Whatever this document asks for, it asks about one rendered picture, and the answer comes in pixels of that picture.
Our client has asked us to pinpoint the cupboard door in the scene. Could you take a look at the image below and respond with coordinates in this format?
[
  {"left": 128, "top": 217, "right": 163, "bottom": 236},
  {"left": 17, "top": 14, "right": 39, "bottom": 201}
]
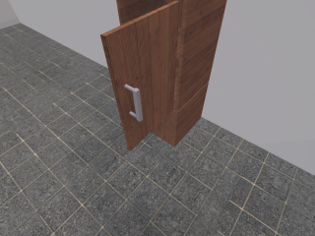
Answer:
[{"left": 100, "top": 0, "right": 180, "bottom": 151}]

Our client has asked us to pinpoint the handle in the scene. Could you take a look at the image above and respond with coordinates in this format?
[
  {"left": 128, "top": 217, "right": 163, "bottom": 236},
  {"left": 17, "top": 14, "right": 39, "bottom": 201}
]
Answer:
[{"left": 124, "top": 85, "right": 143, "bottom": 122}]

